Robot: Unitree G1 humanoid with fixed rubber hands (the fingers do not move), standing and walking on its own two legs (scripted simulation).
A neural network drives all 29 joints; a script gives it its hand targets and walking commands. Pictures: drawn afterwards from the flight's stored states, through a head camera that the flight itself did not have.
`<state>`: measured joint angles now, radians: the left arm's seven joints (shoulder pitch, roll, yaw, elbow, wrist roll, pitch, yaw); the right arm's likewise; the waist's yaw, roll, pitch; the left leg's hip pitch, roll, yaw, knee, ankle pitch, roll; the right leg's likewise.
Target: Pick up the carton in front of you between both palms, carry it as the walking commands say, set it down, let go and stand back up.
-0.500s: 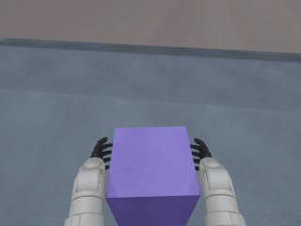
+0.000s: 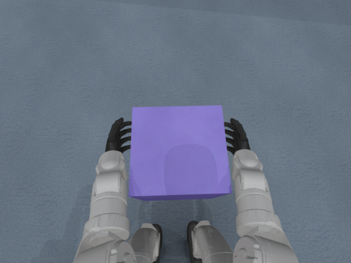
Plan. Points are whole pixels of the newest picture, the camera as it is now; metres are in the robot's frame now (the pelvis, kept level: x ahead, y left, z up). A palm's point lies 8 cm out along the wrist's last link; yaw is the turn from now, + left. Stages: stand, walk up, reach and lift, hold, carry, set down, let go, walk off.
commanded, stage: set down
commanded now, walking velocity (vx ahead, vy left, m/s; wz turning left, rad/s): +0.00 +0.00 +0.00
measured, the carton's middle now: (177, 159) +0.36 +0.00 -0.14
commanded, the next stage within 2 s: none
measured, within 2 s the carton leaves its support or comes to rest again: rests again in 1.92 s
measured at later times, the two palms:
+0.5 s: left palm (129, 153) +0.40 +0.14 -0.20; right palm (224, 151) +0.41 -0.16 -0.21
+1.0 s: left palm (138, 160) +0.43 +0.14 -0.37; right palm (214, 157) +0.44 -0.16 -0.38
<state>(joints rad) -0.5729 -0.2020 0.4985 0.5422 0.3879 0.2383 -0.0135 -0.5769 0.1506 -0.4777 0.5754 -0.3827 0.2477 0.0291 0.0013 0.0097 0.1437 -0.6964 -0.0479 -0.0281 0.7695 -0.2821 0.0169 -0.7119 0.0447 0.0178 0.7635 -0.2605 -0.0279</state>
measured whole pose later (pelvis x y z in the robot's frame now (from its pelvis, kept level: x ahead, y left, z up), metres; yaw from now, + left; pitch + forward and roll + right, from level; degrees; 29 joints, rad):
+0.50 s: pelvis -0.02 +0.00 -0.13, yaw +1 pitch +39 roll +1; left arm -0.74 -0.13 0.48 0.61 0.23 0.20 0.06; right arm -0.77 0.05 -0.44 0.68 -0.25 0.21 -0.02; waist 0.00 0.01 -0.19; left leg -1.59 -0.10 -0.04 1.39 -0.46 0.00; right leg -1.61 0.08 0.04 1.38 -0.44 -0.01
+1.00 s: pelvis -0.05 +0.00 -0.27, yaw +1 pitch +44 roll +1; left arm -0.98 -0.02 0.43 0.73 0.12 0.16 0.12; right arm -1.03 -0.09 -0.33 0.83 -0.11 0.17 -0.08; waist 0.00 0.02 -0.07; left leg -2.06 -0.14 -0.03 1.84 -0.55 -0.03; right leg -2.09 0.12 0.04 1.84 -0.51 0.01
